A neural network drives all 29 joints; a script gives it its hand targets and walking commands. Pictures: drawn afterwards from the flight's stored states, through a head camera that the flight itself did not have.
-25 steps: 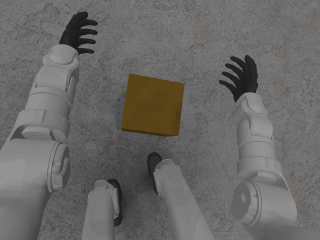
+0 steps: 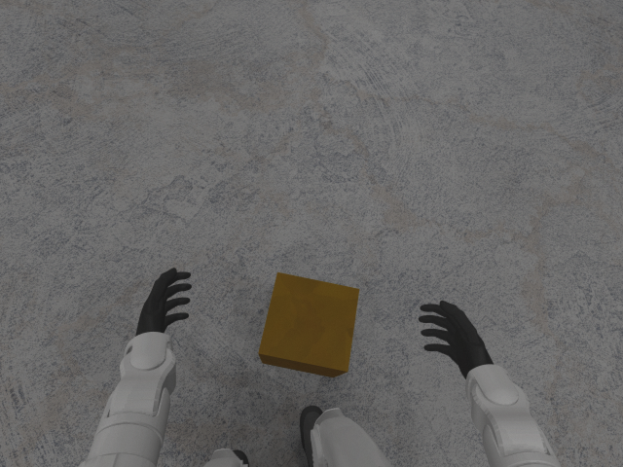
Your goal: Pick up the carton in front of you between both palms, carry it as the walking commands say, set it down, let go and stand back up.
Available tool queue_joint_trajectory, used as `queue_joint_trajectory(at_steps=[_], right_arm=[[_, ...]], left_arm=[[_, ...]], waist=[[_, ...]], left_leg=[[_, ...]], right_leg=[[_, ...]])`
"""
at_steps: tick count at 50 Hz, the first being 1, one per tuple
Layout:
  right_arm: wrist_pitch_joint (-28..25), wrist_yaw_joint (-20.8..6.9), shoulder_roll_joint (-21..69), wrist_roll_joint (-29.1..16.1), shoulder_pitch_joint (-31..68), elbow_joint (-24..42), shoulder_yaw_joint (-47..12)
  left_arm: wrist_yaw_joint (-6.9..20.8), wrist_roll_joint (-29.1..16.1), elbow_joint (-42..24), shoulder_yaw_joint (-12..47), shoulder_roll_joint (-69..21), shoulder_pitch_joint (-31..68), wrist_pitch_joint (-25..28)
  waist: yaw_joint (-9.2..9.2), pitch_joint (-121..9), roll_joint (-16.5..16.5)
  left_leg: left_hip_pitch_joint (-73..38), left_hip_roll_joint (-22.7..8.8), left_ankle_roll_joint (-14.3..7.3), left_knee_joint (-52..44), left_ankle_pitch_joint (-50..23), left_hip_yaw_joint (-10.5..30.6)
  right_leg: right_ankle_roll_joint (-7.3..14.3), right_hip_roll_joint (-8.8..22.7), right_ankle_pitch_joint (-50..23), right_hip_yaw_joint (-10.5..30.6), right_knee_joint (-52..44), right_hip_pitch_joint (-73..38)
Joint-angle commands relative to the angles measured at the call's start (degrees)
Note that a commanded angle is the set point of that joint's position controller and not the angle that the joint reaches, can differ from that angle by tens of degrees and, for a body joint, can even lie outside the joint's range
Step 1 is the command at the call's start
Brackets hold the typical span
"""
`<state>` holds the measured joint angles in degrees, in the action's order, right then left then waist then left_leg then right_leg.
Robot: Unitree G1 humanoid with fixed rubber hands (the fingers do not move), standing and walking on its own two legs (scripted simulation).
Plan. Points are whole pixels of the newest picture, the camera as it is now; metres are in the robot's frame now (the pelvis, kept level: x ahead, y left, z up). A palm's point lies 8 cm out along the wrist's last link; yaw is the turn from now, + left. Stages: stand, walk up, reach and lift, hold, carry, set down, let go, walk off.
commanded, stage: let go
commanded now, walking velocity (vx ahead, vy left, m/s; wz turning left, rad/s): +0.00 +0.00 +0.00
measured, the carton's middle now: (307, 328) +0.38 -0.10 -0.61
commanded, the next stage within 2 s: stand in 0.90 s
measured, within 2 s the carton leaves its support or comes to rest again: neither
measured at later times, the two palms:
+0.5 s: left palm (5, 457) +0.21 +0.28 -0.03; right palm (447, 399) +0.19 -0.19 -0.03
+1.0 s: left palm out of the picture +0.19 +0.27 -0.04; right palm (477, 411) +0.17 -0.22 -0.04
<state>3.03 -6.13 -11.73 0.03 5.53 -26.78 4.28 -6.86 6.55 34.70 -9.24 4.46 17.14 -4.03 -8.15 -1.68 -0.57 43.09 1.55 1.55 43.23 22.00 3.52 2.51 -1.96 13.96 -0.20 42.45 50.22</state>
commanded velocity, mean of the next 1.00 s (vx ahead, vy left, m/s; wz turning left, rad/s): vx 0.00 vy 0.00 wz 0.00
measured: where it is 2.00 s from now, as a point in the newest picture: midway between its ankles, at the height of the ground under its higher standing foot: outside the picture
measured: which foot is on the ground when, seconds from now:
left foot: down 0.00-1.00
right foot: down 0.00-1.00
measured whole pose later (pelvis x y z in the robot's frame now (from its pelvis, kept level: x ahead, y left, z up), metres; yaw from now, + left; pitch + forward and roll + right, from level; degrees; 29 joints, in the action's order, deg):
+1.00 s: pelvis +0.03 +0.03 +0.03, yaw -1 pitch -2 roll -1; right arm 8.9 0.3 -14.7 1.9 -13.1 -26.3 1.8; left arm 0.1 1.8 32.0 -0.8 12.7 -11.5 -4.4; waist -0.6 2.6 2.7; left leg 6.2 1.2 -0.7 29.3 21.0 2.5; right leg 0.6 -2.0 13.6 1.4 29.5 13.8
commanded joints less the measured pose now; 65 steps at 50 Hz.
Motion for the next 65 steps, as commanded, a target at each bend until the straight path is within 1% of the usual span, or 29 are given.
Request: queue_joint_trajectory(at_steps=[1, 2, 4, 6, 10, 13, 17, 21, 25, 27, 28, 29, 32, 35, 38, 41, 45, 46, 47, 48, 49, 50, 51, 52, 56, 60, 65], right_arm=[[-2.1, 1.9, -3.2, -1.5, -10.5, 10.6, -2.1], [-2.2, 2.2, -3.1, -1.8, -12.0, 11.3, -2.6], [-2.2, 2.6, -3.0, -2.1, -14.3, 11.9, -3.5], [-2.1, 2.7, -3.3, -2.2, -15.9, 12.1, -3.8], [-1.5, 2.6, -4.3, -2.2, -17.5, 11.7, -3.2], [-1.0, 2.3, -5.1, -1.9, -17.7, 10.1, -2.2], [0.0, 2.0, -6.1, -1.0, -18.1, 8.2, -1.0], [1.2, 2.1, -6.4, 0.3, -18.5, 8.0, -0.2], [2.4, 2.3, -6.9, 1.1, -18.3, 8.3, 0.5], [3.0, 2.3, -7.4, 1.4, -18.0, 8.3, 0.7], [5.6, 3.4, -8.6, 1.3, -14.9, 10.9, 1.0], [6.3, 3.9, -8.8, 1.4, -16.0, 10.4, 0.8], [7.3, 4.3, -8.9, 1.0, -16.6, 9.9, 0.4], [8.1, 4.6, -8.4, 0.5, -16.1, 9.8, -0.3], [8.7, 4.9, -8.1, 0.6, -16.2, 9.8, -0.5], [9.4, 5.2, -7.8, 0.9, -16.4, 10.0, -0.5], [9.8, 5.4, -7.1, 1.3, -16.2, 10.5, -0.8], [4.8, 7.2, -12.7, 2.2, -13.5, 3.3, 0.7], [2.4, 7.7, -12.2, 2.5, -14.8, 2.7, 0.7], [0.9, 7.7, -12.5, 2.7, -15.7, 1.4, 0.7], [-0.1, 7.5, -12.6, 2.6, -16.2, 0.7, 0.7], [-1.0, 7.1, -12.4, 2.7, -16.0, -0.1, 0.5], [-1.8, 6.9, -12.5, 2.7, -16.4, -1.2, 0.4], [-2.3, 6.7, -12.5, 2.7, -16.6, -2.1, 0.4], [-3.1, 6.6, -13.5, 2.5, -16.8, -4.7, 0.3], [-3.4, 7.1, -14.6, 2.4, -17.6, -7.3, -0.1], [-3.6, 7.7, -15.8, 2.1, -18.0, -10.0, -0.7]], left_arm=[[1.8, -1.1, -5.8, 0.9, 6.2, -4.7, 3.4], [2.1, -1.2, -5.8, 1.0, 6.5, -6.3, 3.8], [2.6, -1.6, -6.0, 1.3, 6.8, -9.2, 4.2], [3.2, -1.8, -6.6, 1.8, 6.9, -12.2, 4.2], [4.2, -2.0, -8.5, 2.5, 7.9, -17.4, 3.8], [5.2, -2.4, -9.8, 3.0, 8.6, -20.3, 3.4], [7.1, -3.7, -11.9, 4.3, 9.0, -23.6, 2.2], [8.9, -5.5, -13.9, 5.6, 9.8, -26.1, 0.9], [9.9, -6.7, -14.7, 6.6, 10.4, -27.2, -0.1], [10.1, -6.9, -14.7, 6.9, 10.7, -27.2, -0.7], [8.9, -8.0, -13.5, 7.2, 10.4, -29.8, 1.0], [8.3, -8.0, -13.4, 7.1, 10.4, -29.7, 1.1], [7.5, -8.2, -13.5, 7.2, 11.1, -27.8, 0.6], [7.1, -8.1, -13.7, 7.1, 11.8, -26.5, 0.0], [7.0, -7.9, -12.9, 7.1, 12.0, -27.7, -0.7], [7.2, -7.6, -12.0, 6.8, 12.3, -28.9, -1.3], [8.0, -7.3, -11.7, 6.4, 12.6, -29.2, -1.5], [6.4, -3.5, -3.9, 4.2, 19.5, -29.4, 0.3], [6.0, -2.9, -3.6, 3.9, 21.1, -28.6, 1.3], [5.9, -2.8, -3.4, 3.9, 21.1, -27.0, 2.0], [5.8, -2.8, -3.3, 4.2, 20.7, -26.3, 2.5], [5.9, -2.8, -2.9, 4.4, 20.5, -25.4, 3.1], [6.1, -2.8, -2.2, 4.5, 20.3, -24.9, 3.7], [6.1, -2.9, -1.5, 4.4, 20.3, -24.6, 4.0], [6.4, -3.8, 1.0, 4.2, 21.1, -24.7, 4.5], [6.2, -4.2, 3.3, 4.0, 22.3, -25.3, 4.7], [5.8, -4.5, 6.0, 3.9, 23.4, -26.0, 4.6]], waist=[[0.3, -24.7, -4.3], [0.75, -23.5, -4.2], [1.69, -20.0, -3.5], [2.65, -16.4, -1.8], [4.87, -11.4, 2.4], [5.89, -8.2, 4.3], [6.16, -4.4, 4.7], [6.25, -1.5, 3.1], [6.46, 1.8, 1.6], [6.57, 3.6, 1.6], [6.73, 0.7, 1.8], [6.92, 0.9, 2.8], [6.69, 1.8, 5.1], [6.78, 3.0, 6.1], [7.37, 3.9, 6.0], [8.01, 3.9, 5.0], [8.39, 3.1, 2.4], [10.13, 3.3, 6.4], [9.12, 2.7, 4.0], [8.62, 2.6, 2.4], [8.1, 2.4, 1.4], [8.03, 2.2, 0.0], [8.0, 1.8, -0.8], [7.94, 1.4, -1.4], [8.04, -0.8, -1.6], [8.22, -1.8, -1.3], [8.57, -2.3, -0.4]], left_leg=[[2.0, 2.6, -2.0, -9.8, -4.2, -2.8], [0.8, 2.5, -2.2, -10.8, -4.6, -2.7], [-2.5, 2.2, -2.4, -12.6, -5.4, -2.6], [-7.0, 1.9, -2.3, -14.5, -7.0, -2.4], [-16.0, 1.1, -1.6, -17.8, -11.9, -1.8], [-20.8, 0.2, -1.0, -19.5, -15.1, -1.2], [-25.4, -1.0, -0.6, -21.4, -18.2, -0.7], [-27.1, -2.0, -0.4, -23.2, -20.2, -0.3], [-26.7, -2.9, -0.6, -24.8, -20.2, 0.5], [-26.2, -3.4, -0.7, -25.5, -19.7, 0.7], [-29.6, -3.6, -0.2, -22.8, -26.3, 1.1], [-30.6, -3.8, 0.3, -21.8, -29.1, 1.5], [-31.4, -4.4, 1.2, -20.9, -31.6, 2.3], [-30.2, -4.3, 1.1, -21.0, -30.4, 2.1], [-29.2, -3.6, 0.9, -20.9, -28.9, 1.3], [-28.2, -3.0, 0.5, -21.1, -26.0, 0.4], [-26.8, -2.0, -0.7, -21.3, -20.2, -0.8], [-25.4, -2.2, -0.2, -19.2, -8.7, 0.6], [-28.0, -1.8, -0.8, -19.5, -4.0, 0.6], [-28.8, -2.1, -1.2, -19.7, -1.8, 1.2], [-30.0, -2.8, -1.5, -19.1, -0.7, 2.3], [-30.3, -3.0, -1.7, -18.7, 0.4, 2.7], [-30.7, -3.0, -2.0, -18.5, -0.5, 2.9], [-31.1, -3.2, -2.1, -18.0, -2.4, 3.0], [-32.3, -3.3, -1.8, -16.6, -8.5, 3.2], [-33.3, -3.7, -1.4, -16.5, -13.7, 3.5], [-33.7, -4.3, -1.2, -16.8, -20.4, 3.6]], right_leg=[[-4.5, 2.9, -30.6, 7.5, -5.5, -51.6], [-4.6, 3.0, -31.8, 7.6, -6.2, -52.8], [-4.6, 3.0, -31.9, 7.3, -7.9, -53.5], [-4.6, 2.8, -30.3, 6.5, -9.9, -52.8], [-4.2, 1.8, -26.9, 4.7, -13.0, -51.3], [-3.8, 0.9, -23.3, 3.3, -14.8, -49.7], [-3.1, -0.5, -19.0, 1.7, -16.2, -49.3], [-2.9, -1.4, -18.0, 0.7, -16.7, -51.4], [-3.0, -1.9, -16.6, 0.2, -16.7, -53.4], [-3.0, -2.0, -15.5, -0.1, -16.6, -54.0], [-2.8, -3.5, -13.3, -0.9, -15.0, -50.8], [-2.6, -3.5, -12.0, -0.6, -14.9, -49.2], [-2.4, -3.2, -9.7, -0.2, -14.4, -46.5], [-2.3, -2.8, -9.2, 0.3, -14.4, -46.3], [-2.3, -2.5, -9.9, 0.5, -14.7, -46.9], [-2.4, -2.1, -10.6, 0.6, -14.9, -48.4], [-2.9, -1.6, -11.8, 0.9, -15.1, -50.6], [-2.7, 4.3, -7.4, 3.0, -15.5, -41.8], [-2.8, 4.7, -2.5, 4.5, -17.0, -39.3], [-2.6, 5.1, 1.5, 5.2, -18.1, -38.0], [-1.8, 5.3, 4.6, 5.7, -18.7, -36.7], [-1.6, 5.3, 6.8, 6.2, -19.3, -35.3], [-1.4, 5.2, 7.0, 6.4, -19.9, -35.2], [-1.3, 5.3, 5.7, 6.6, -19.9, -35.2], [-0.8, 6.4, -2.1, 7.1, -18.9, -37.2], [-0.5, 7.1, -9.5, 7.2, -18.2, -39.4], [-0.6, 7.1, -19.6, 6.4, -16.7, -42.9]])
